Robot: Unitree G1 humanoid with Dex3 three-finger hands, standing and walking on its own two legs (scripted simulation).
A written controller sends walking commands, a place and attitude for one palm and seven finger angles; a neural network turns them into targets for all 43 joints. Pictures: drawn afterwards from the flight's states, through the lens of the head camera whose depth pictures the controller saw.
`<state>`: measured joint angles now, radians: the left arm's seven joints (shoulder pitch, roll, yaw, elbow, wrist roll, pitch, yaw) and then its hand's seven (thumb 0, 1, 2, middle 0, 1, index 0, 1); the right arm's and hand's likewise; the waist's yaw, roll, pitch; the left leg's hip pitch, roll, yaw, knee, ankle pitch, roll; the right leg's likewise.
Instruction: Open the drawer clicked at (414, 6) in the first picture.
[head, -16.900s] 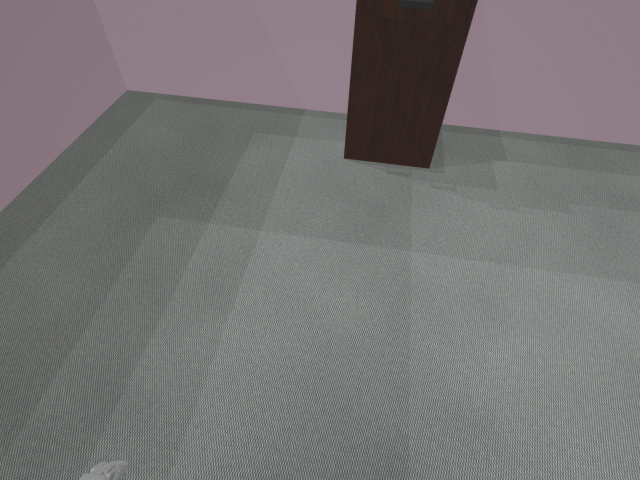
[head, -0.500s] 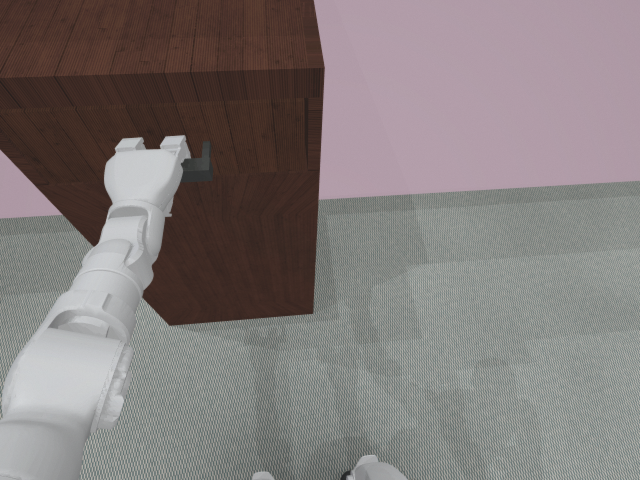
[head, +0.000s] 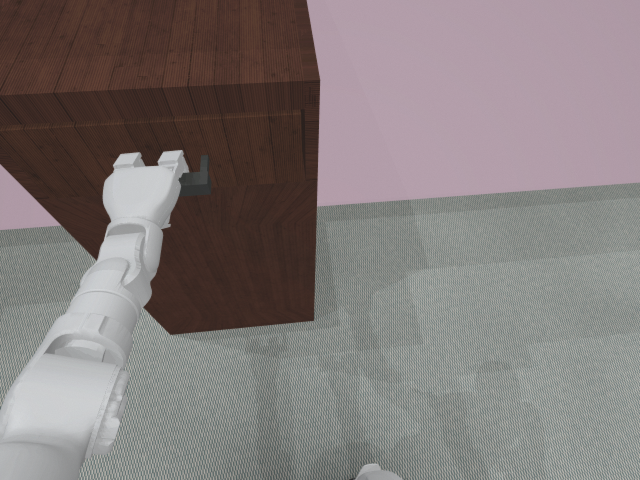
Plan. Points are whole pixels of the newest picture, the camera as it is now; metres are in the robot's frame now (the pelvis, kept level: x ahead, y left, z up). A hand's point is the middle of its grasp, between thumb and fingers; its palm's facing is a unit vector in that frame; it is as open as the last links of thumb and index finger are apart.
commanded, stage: pull the drawer open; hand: left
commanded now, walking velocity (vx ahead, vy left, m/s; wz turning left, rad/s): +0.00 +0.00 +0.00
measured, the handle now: (164, 175) +0.53 +0.20 +0.03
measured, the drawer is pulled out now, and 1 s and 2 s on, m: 0.00 0.07 0.12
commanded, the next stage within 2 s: none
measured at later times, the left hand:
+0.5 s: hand (157, 226) +0.45 +0.21 +0.01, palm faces -0.05 -0.02 -1.00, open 5.8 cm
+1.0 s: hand (154, 257) +0.40 +0.20 +0.01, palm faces +0.01 -0.06 -1.00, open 5.9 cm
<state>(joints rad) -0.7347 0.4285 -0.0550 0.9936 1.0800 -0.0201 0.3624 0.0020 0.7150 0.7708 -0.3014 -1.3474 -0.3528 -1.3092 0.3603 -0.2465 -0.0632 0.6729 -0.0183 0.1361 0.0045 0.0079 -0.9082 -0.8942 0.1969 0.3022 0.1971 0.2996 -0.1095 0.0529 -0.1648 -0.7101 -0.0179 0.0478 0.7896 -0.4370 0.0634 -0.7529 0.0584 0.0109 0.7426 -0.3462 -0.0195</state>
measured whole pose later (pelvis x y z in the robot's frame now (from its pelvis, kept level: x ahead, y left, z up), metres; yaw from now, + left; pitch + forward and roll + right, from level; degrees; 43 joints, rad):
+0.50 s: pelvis +0.00 -0.01 +0.00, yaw +3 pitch +19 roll -1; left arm -0.73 0.37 -0.11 0.99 1.10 -0.02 0.37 -0.01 0.68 0.82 -0.35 -1.35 -0.38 -1.34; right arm 0.26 -0.24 -0.07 0.67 -0.03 0.13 0.00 0.01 -0.91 -0.89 0.20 0.30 0.20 0.30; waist -0.06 0.05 -0.17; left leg -0.68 -0.03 0.01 0.79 -0.44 0.05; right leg -0.72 0.04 -0.03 0.75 -0.37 -0.03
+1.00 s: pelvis +0.00 +0.00 +0.01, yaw +0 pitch +16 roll -1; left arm -0.42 0.37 -0.08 0.70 1.07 0.00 0.41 0.01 0.72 0.79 -0.27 -1.35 -0.35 -1.30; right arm 0.33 -0.25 -0.08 0.69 0.00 0.13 0.01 0.01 -0.91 -0.89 0.20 0.30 0.20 0.30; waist -0.07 0.06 -0.15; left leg -0.60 -0.02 0.05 0.73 -0.42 0.06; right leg -0.65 0.06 0.02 0.70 -0.34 -0.02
